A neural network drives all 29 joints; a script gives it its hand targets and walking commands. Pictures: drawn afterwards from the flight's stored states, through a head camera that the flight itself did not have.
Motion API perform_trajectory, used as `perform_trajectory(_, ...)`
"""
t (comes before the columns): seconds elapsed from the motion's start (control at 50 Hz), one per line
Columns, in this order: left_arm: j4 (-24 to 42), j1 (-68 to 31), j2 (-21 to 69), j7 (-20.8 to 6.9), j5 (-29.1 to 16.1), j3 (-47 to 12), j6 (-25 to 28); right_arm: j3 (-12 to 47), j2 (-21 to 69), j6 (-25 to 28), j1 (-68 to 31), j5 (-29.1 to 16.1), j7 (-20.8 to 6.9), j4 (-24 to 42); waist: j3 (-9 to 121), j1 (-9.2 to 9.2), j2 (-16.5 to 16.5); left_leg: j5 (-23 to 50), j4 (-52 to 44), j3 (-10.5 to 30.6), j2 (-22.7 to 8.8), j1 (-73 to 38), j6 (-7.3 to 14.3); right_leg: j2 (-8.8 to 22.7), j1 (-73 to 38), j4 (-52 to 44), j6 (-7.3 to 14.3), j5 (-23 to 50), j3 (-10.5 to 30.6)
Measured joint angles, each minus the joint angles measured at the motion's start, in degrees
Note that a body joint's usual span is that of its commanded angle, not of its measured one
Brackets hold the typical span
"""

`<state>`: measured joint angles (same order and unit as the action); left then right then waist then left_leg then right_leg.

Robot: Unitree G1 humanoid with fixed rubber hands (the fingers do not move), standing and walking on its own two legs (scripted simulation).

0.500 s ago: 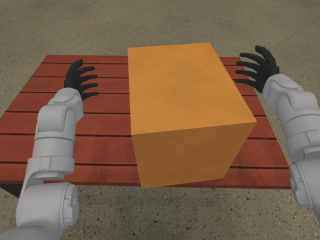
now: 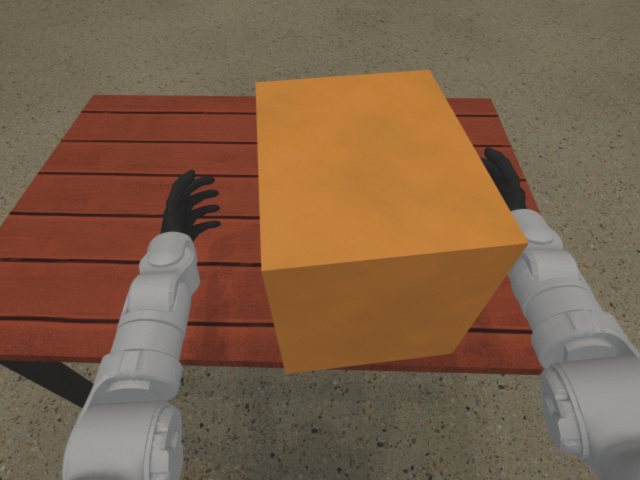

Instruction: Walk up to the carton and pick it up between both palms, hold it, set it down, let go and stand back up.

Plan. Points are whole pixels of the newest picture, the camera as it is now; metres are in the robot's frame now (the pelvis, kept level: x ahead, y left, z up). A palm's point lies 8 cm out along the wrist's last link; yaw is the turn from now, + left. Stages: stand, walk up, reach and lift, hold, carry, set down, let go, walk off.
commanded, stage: reach and lift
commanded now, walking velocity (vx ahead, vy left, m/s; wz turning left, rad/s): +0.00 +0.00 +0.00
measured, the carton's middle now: (357, 222) +0.45 +0.02 +0.05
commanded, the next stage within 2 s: none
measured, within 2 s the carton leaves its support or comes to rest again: neither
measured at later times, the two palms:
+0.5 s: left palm (205, 239) +0.38 +0.22 +0.07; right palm (500, 217) +0.44 -0.16 +0.09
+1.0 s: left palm (223, 239) +0.39 +0.20 +0.07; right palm (484, 220) +0.43 -0.13 +0.10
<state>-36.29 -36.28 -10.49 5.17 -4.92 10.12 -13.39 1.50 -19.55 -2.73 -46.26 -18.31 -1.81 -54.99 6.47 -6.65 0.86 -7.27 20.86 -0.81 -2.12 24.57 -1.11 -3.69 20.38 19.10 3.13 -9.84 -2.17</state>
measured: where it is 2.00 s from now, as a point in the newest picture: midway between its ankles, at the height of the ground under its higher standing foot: outside the picture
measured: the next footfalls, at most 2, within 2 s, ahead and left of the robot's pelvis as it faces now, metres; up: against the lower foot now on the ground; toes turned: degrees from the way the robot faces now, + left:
none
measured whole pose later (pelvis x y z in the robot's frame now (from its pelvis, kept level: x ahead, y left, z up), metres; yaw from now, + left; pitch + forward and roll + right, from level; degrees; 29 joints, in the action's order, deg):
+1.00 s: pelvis +0.00 -0.01 +0.00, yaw -2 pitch +9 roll +0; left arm -47.9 -38.8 0.0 5.6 11.6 25.2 2.4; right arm -8.5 -7.3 4.4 -47.4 -1.6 -1.0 -60.9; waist 5.8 -4.7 3.0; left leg -6.4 17.6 -2.5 -2.6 20.5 -1.6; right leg -4.1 17.8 17.7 3.6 -9.3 -0.5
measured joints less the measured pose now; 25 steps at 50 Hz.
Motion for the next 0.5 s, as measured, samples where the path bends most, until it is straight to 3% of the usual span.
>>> perform_trajectory(0.08, -6.1, -0.3, 0.7, -0.4, 1.1, 0.3, 5.9, 1.4, 0.4, 3.8, -0.4, -0.1, 0.0, -4.4, 0.8, -0.11, 0.5, -0.2, 0.1, -0.2, -0.1, 0.3, -0.1, -0.1, 0.5, 0.4, 0.1, -0.2, 0.2)
perform_trajectory(0.18, -9.3, 0.5, 1.1, -0.1, 0.9, -0.5, 10.5, 3.4, 0.4, 6.8, -0.7, -2.1, 0.0, -7.2, 1.7, -0.07, 1.0, -0.5, 1.0, -0.2, -0.3, 1.4, -0.3, -0.3, 1.5, 0.8, 0.2, -0.4, 0.2)
perform_trajectory(0.34, -11.1, -0.4, 1.2, 0.5, -0.1, -1.4, 12.7, 5.0, 0.5, 7.4, -1.9, -3.7, 0.2, -9.1, 2.8, -0.1, 1.2, -0.6, 1.6, -0.3, -0.6, 3.3, -0.4, -0.5, 3.4, 1.4, 0.4, -0.2, 0.3)
perform_trajectory(0.5, -13.9, -2.8, 3.0, 0.0, 1.7, 0.7, 15.2, 3.3, 2.1, 6.9, -2.5, -1.2, 0.9, -8.8, 3.2, 0.25, 1.1, 0.1, 0.8, -0.7, -0.6, 3.7, -0.3, -0.5, 4.2, 1.4, 0.3, 0.1, 0.7)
